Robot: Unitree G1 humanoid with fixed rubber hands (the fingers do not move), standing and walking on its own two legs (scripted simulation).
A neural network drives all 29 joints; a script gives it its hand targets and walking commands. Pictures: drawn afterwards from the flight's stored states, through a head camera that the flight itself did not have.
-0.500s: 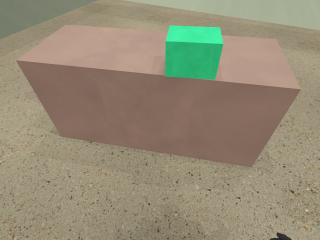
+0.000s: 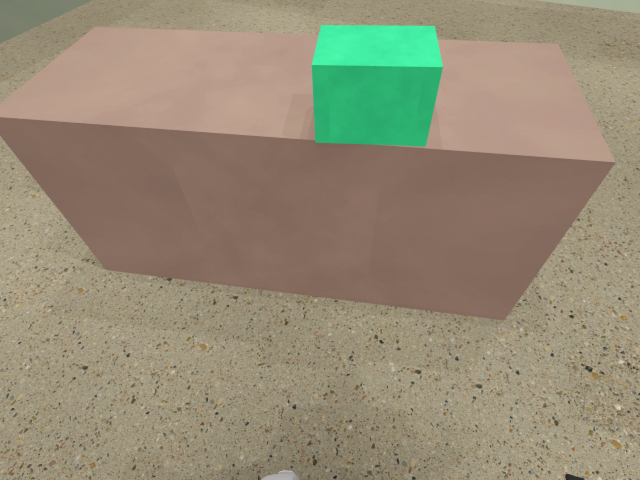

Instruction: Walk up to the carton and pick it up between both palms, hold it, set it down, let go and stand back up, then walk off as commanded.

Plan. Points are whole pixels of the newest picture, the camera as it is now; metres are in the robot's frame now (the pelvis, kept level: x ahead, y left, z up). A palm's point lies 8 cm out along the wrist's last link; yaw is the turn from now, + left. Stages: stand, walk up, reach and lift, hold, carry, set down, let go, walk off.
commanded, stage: walk up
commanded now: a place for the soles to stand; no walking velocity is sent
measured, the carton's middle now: (373, 85) +0.88 -0.07 +0.02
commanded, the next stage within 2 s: none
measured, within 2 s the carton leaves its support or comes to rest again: neither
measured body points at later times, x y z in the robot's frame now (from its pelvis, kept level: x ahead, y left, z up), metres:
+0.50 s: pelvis +0.02 +0.01 +0.00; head +0.04 +0.00 +0.45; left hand +0.10 +0.31 -0.12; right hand +0.10 -0.31 -0.11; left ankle +0.06 +0.11 -0.71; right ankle +0.03 -0.11 -0.71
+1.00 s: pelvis +0.02 +0.01 +0.00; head +0.04 +0.02 +0.45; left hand +0.12 +0.31 -0.12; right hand +0.10 -0.30 -0.10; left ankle +0.05 +0.11 -0.71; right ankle +0.03 -0.11 -0.71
